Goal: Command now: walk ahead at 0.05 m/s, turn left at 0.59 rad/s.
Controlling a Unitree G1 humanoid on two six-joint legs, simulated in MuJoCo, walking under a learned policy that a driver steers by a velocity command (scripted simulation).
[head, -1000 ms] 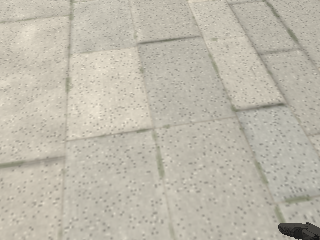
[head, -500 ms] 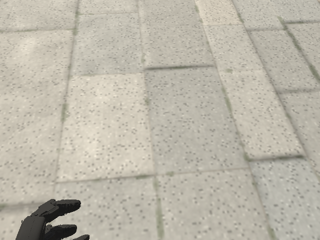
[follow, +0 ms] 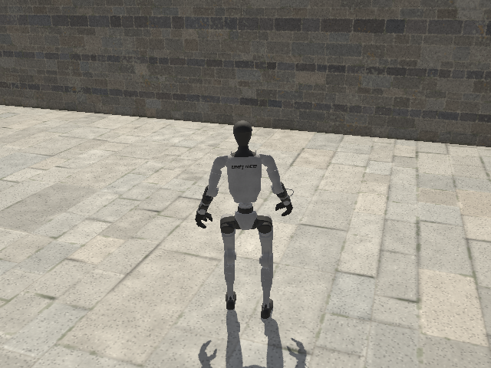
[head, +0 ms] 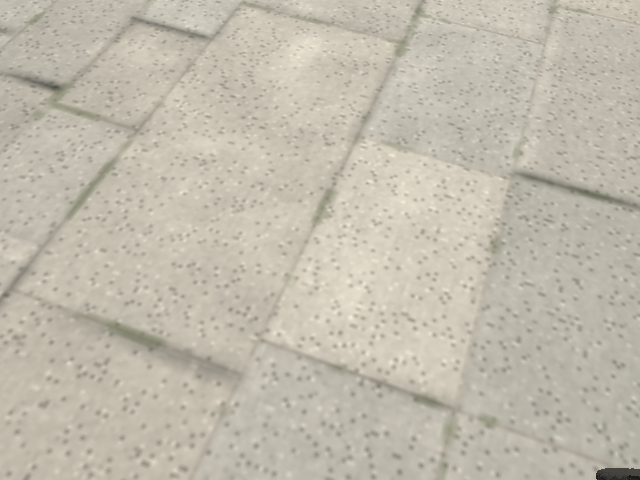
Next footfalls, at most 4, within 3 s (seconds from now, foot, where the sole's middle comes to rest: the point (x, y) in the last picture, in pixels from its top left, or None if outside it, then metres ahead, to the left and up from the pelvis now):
0.38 right None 0.11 -0.13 -0.77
0.82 left None -0.01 0.11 -0.77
1.34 right None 0.40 0.08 -0.77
1.84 left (113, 417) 0.54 0.45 -0.77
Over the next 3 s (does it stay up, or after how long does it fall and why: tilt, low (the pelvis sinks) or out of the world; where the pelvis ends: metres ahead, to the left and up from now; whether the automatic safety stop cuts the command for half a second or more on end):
stays up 0.97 0.61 -0.01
